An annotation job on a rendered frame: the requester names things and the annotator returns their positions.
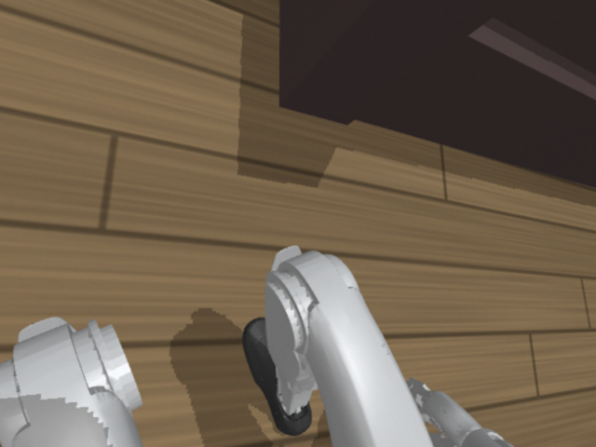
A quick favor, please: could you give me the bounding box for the right robot arm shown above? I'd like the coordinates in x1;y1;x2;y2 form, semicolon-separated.
461;428;514;447

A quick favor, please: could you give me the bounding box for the sofa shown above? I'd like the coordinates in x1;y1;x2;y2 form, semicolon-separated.
279;0;596;188

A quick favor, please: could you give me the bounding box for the right robot foot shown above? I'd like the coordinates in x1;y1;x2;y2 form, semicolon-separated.
242;318;312;436

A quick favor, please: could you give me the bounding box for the right robot hand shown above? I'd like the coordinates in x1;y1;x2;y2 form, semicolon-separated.
406;377;482;447

